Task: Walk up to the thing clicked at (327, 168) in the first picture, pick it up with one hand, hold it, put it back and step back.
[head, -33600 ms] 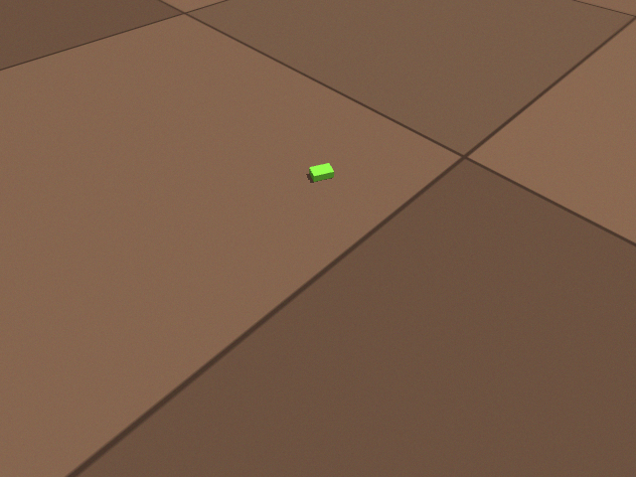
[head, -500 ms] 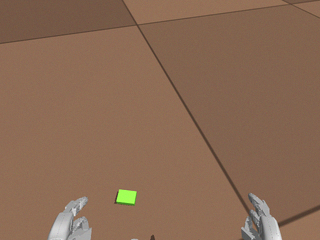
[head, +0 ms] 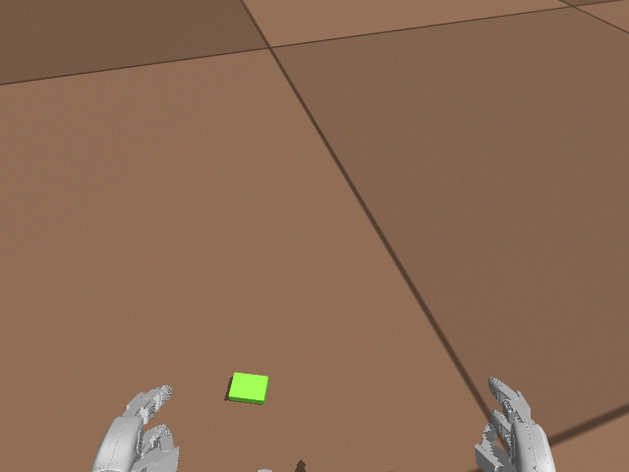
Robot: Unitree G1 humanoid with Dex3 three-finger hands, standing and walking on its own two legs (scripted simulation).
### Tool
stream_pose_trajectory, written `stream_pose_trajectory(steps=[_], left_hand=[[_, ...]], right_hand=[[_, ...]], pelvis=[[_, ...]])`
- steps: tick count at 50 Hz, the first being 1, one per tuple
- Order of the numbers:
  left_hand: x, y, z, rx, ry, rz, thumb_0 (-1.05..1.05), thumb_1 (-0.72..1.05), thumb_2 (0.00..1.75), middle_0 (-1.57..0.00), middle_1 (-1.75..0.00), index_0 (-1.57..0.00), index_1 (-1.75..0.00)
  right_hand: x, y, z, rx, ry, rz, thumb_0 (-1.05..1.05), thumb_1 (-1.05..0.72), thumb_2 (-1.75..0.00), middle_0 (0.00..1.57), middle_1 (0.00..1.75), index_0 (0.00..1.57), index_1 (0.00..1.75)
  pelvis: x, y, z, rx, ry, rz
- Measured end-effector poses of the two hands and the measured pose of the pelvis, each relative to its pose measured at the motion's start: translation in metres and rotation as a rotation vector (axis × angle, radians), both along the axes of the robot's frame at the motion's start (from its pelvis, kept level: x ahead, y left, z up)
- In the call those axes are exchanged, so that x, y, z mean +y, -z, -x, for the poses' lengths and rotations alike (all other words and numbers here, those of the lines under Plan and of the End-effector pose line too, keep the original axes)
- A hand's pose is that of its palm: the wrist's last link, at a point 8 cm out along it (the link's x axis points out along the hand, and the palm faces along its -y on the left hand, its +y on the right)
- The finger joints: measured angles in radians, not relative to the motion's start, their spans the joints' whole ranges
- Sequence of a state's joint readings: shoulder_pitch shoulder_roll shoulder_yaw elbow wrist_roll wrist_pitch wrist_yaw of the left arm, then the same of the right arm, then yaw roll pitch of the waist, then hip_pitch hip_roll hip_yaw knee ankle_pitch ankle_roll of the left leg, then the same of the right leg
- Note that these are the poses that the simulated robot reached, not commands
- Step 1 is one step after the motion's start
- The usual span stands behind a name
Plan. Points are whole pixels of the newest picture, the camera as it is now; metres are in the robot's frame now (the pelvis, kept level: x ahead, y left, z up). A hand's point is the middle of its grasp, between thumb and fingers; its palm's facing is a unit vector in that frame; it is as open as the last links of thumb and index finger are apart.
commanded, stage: home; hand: left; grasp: from above
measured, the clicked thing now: (249, 388) +0.46 +0.20 -0.70
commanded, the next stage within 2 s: stand in 0.16 s
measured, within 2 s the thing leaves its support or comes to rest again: neither
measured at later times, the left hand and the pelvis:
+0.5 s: hand out of the picture +0.13 +0.23 -0.10, palm faces +0.03 -0.94 -0.34, open 7.4 cm; pelvis -0.01 +0.00 +0.03, yaw +0 degrees
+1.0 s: hand out of the picture +0.03 +0.23 -0.10, palm faces +0.06 -0.94 -0.32, open 7.4 cm; pelvis -0.01 +0.00 +0.06, yaw +1 degrees
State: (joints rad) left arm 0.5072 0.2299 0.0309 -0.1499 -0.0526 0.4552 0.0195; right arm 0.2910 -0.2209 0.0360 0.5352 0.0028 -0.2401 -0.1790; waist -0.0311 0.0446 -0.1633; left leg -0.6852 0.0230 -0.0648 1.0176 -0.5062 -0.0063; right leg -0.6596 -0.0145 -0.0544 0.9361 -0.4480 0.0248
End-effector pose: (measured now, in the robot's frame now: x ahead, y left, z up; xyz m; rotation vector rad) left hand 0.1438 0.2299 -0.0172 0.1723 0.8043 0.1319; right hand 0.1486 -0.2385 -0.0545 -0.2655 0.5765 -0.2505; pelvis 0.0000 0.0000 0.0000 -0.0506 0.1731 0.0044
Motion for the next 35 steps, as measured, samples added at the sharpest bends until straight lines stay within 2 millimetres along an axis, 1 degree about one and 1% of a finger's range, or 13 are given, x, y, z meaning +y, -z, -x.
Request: stream_pose_trajectory(steps=[13, 14, 16, 18, 22, 27, 31, 35], left_hand=[[-0.002, 0.0, 0.0, 0.0, 0.002, -0.001, 0.01, 0.9, 0.9, -0.2, -0.3, -0.2, -0.3], [-0.001, 0.002, -0.002, -0.016, 0.017, -0.023, 0.01, 0.9, 0.9, -0.2, -0.3, -0.2, -0.3], [0.006, 0.014, -0.006, -0.035, 0.038, -0.072, 0.01, 0.9, 0.9, -0.21, -0.3, -0.21, -0.3], [0.015, 0.025, -0.004, -0.009, 0.037, -0.1, 0.01, 0.9, 0.9, -0.21, -0.3, -0.21, -0.3], [0.032, 0.038, 0.012, 0.077, 0.012, -0.124, 0.01, 0.9, 0.9, -0.21, -0.3, -0.21, -0.3], [0.047, 0.049, 0.046, 0.204, -0.039, -0.136, 0.01, 0.9, 0.9, -0.21, -0.3, -0.21, -0.3], [0.051, 0.054, 0.073, 0.293, -0.074, -0.128, 0.01, 0.9, 0.9, -0.2, -0.3, -0.2, -0.3], [0.049, 0.055, 0.094, 0.361, -0.101, -0.112, 0.01, 0.9, 0.9, -0.2, -0.3, -0.2, -0.3]], right_hand=[[-0.003, 0.0, 0.001, 0.002, 0.008, 0.0, 0.02, -0.91, -0.9, 0.2, 0.3, 0.2, 0.3], [-0.003, 0.002, 0.001, 0.028, -0.016, 0.016, 0.01, -0.91, -0.9, 0.2, 0.3, 0.2, 0.3], [-0.005, 0.013, 0.004, 0.157, -0.093, 0.043, 0.01, -0.91, -0.9, 0.2, 0.3, 0.2, 0.3], [-0.011, 0.02, 0.01, 0.279, -0.144, 0.053, 0.01, -0.91, -0.9, 0.2, 0.3, 0.2, 0.3], [-0.023, 0.022, 0.026, 0.391, -0.121, 0.02, 0.01, -0.9, -0.9, 0.21, 0.3, 0.2, 0.3], [-0.035, 0.021, 0.046, 0.472, -0.065, 0.003, 0.01, -0.91, -0.9, 0.21, 0.3, 0.2, 0.3], [-0.038, 0.02, 0.059, 0.525, -0.036, -0.006, 0.01, -0.91, -0.9, 0.2, 0.3, 0.2, 0.3], [-0.036, 0.019, 0.068, 0.569, -0.019, -0.02, 0.01, -0.91, -0.9, 0.2, 0.3, 0.2, 0.3]], pelvis=[[-0.001, 0.001, 0.0, 0.003, 0.001, -0.001], [-0.001, -0.001, 0.002, -0.019, 0.0, -0.004], [-0.002, -0.006, 0.006, -0.07, 0.002, -0.022], [-0.002, -0.011, 0.008, -0.096, 0.001, -0.035], [-0.002, -0.02, 0.009, -0.135, 0.004, -0.049], [0.0, -0.03, 0.007, -0.165, 0.002, -0.05], [0.0, -0.037, 0.004, -0.186, -0.003, -0.047], [0.001, -0.044, 0.004, -0.204, -0.009, -0.046]])
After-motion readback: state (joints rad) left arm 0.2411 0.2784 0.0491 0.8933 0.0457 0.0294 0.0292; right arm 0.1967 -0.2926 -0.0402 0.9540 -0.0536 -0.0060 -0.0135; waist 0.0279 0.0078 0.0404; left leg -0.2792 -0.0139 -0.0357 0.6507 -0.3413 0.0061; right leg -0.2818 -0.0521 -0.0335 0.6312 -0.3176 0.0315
